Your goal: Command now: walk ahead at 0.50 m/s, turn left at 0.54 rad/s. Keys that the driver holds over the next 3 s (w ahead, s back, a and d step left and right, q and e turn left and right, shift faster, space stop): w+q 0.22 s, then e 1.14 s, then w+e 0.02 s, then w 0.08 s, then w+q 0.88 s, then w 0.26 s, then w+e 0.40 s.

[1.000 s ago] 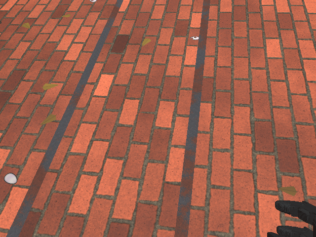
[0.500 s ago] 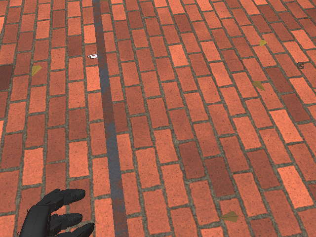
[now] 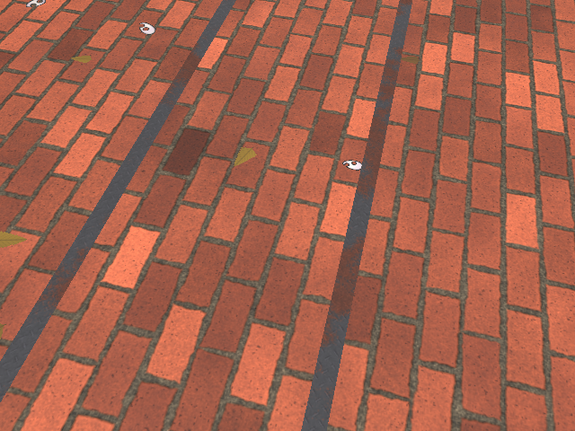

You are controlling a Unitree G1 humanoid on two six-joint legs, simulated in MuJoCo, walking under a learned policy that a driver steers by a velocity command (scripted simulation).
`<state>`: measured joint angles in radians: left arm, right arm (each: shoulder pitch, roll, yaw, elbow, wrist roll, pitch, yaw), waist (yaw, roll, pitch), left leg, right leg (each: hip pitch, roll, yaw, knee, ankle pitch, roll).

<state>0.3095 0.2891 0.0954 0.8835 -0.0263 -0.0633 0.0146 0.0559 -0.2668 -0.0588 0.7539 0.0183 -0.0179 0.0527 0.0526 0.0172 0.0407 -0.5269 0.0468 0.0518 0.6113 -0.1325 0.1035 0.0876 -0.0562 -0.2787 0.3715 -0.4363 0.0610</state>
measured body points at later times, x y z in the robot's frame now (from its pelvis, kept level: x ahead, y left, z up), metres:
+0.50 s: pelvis +0.28 +0.02 +0.00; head +0.31 +0.03 +0.45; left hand +0.45 +0.29 -0.09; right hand +0.38 -0.25 -0.12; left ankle +0.13 +0.09 -0.71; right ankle +0.43 -0.05 -0.72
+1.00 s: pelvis +0.36 +0.07 +0.02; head +0.39 +0.09 +0.47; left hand +0.55 +0.34 -0.09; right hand +0.45 -0.23 -0.07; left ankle +0.40 +0.19 -0.72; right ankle +0.39 -0.05 -0.67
